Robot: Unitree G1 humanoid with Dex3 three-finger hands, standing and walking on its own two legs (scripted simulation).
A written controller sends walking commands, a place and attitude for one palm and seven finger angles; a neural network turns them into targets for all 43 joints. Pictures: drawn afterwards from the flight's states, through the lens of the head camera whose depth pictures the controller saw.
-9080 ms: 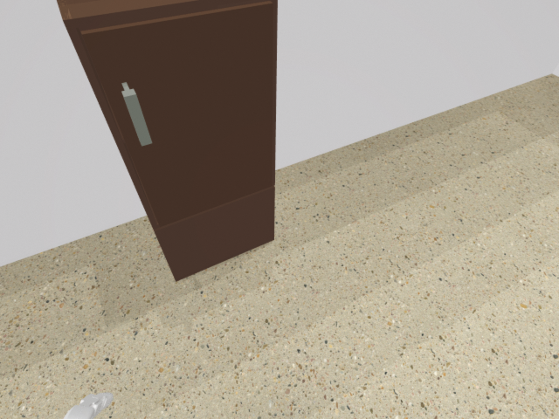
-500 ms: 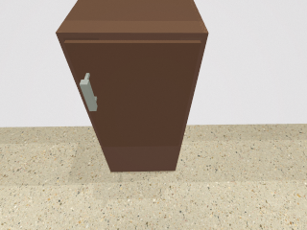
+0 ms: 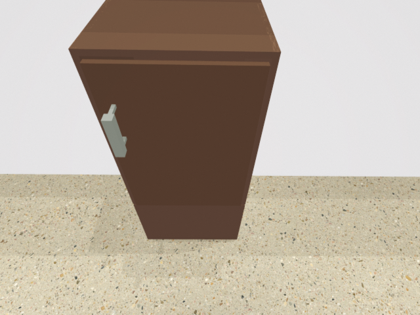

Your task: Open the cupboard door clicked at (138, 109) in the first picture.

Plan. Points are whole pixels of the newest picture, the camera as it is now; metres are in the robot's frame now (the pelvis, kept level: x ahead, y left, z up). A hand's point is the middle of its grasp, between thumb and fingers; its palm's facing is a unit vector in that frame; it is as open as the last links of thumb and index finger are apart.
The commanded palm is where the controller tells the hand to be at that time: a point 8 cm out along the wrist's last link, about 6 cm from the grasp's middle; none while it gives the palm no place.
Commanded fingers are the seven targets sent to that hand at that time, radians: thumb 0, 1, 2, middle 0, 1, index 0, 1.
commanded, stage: come to a stop and stand still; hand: left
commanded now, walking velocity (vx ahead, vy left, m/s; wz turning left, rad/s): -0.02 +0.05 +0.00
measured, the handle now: (117, 130) +0.52 +0.27 +0.02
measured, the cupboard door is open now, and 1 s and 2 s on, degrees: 0 0 0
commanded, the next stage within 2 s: look again from close up in 0.88 s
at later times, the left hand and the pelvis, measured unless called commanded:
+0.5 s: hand out of the picture +0.03 +0.20 -0.18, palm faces +0.01 -0.98 -0.21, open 7.4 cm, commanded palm none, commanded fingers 0.00 0.90 0.90 -0.20 -0.30 -0.20 -0.30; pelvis +0.00 +0.02 -0.01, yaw +0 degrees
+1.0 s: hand out of the picture +0.01 +0.20 -0.18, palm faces +0.01 -0.98 -0.19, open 7.4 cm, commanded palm none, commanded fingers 0.00 0.90 0.90 -0.20 -0.30 -0.20 -0.30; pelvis +0.00 +0.03 +0.00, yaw +0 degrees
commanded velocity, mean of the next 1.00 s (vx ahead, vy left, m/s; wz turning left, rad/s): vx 0.00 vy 0.00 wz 0.00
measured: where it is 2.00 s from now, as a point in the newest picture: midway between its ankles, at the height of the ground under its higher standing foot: outside the picture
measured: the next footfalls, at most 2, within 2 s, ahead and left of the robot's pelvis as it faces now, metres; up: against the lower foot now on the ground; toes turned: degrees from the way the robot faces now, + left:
none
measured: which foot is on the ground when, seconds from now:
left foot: down 0.00-1.00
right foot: down 0.00-1.00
